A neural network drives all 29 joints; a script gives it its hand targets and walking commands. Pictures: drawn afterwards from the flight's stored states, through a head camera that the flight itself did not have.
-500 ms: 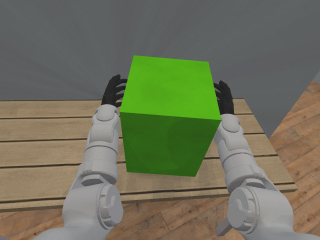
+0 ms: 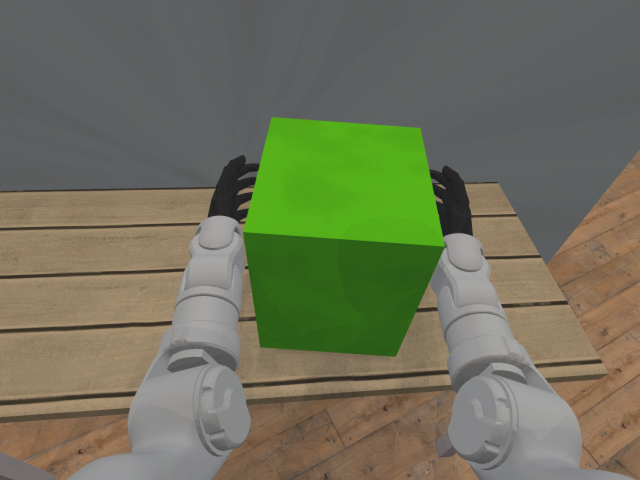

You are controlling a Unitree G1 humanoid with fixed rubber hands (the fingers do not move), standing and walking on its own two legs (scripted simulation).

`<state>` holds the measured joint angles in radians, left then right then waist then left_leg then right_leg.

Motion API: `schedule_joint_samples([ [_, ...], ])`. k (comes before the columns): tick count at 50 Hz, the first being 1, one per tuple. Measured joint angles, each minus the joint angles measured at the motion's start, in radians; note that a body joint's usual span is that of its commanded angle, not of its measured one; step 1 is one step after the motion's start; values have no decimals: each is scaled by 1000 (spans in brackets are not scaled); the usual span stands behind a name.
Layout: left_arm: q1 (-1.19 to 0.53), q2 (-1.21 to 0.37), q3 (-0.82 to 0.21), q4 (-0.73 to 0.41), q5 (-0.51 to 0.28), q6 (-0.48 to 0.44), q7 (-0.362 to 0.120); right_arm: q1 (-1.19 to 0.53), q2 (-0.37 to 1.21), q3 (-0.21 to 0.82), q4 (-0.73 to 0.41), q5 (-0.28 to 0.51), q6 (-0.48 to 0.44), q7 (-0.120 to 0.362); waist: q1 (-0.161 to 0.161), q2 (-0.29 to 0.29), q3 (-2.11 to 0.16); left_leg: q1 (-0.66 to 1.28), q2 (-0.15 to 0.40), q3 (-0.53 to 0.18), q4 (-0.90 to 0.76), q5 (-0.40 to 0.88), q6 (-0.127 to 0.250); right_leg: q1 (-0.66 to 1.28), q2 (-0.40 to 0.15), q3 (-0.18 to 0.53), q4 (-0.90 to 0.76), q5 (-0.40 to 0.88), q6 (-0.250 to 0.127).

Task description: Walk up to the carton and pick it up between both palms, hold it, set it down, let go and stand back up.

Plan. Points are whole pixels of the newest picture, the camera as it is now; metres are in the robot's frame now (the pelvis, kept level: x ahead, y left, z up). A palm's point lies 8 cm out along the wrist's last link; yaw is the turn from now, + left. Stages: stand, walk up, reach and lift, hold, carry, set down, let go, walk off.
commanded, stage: set down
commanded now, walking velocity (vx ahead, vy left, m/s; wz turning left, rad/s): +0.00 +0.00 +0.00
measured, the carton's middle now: (336, 242) +0.42 +0.02 +0.06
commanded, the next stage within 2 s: none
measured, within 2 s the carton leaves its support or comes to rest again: rests again in 0.28 s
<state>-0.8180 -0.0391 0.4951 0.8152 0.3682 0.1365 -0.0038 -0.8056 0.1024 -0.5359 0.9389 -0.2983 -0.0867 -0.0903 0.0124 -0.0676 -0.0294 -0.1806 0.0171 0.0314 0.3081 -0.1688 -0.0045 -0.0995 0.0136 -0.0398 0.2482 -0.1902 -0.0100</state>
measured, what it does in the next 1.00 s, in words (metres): stands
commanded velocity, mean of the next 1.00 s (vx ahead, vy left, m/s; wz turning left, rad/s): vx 0.00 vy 0.00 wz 0.00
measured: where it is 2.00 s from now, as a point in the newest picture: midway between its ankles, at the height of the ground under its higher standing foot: outside the picture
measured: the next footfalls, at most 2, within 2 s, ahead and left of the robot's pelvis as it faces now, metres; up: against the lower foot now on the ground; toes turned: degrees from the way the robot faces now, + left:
none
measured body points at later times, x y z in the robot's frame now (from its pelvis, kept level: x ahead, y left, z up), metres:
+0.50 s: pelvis +0.00 +0.00 +0.00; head +0.04 +0.01 +0.45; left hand +0.43 +0.16 +0.07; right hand +0.42 -0.14 +0.08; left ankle -0.01 +0.12 -0.75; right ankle -0.04 -0.11 -0.75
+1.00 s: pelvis +0.00 +0.00 +0.00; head +0.04 +0.03 +0.45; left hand +0.43 +0.16 +0.07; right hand +0.42 -0.13 +0.08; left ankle -0.01 +0.12 -0.75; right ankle -0.04 -0.11 -0.75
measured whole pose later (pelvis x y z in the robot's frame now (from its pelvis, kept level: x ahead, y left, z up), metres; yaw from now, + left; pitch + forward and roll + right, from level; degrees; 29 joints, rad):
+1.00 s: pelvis +0.00 +0.00 +0.00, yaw -1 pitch +6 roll +0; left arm -0.81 -0.07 0.56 0.86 0.42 0.00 -0.03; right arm -0.75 0.15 -0.64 0.88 -0.43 -0.19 -0.05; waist 0.02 -0.06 -0.02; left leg -0.26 0.02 0.05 0.30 -0.15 0.00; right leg -0.19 0.01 -0.03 0.26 -0.18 -0.01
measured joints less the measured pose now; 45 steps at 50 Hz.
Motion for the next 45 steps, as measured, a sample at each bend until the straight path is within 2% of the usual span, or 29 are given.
schedule_joint_samples([
  [4,7,-2,4,0,4,-9,-2,4,6,-11,-4,-15,-4,4,0,2,-1,-8,1,1,2,-3,0,-8,0,1,2,-2,0],
  [9,17,3,-3,2,3,-17,-9,13,27,-50,-13,-42,-19,12,-16,5,4,-27,-3,-5,9,-4,-1,-31,-3,-6,21,-13,-1],
  [26,24,5,4,65,-9,-131,-7,46,36,-48,-40,-78,-84,10,-9,24,-5,-84,-1,-5,-6,17,-1,-98,-2,-8,30,-5,-4],
  [45,15,-16,38,49,39,-138,-18,47,45,-97,-45,-109,-114,28,-3,10,6,-86,-2,4,-5,20,4,-101,-4,1,24,5,-1],
])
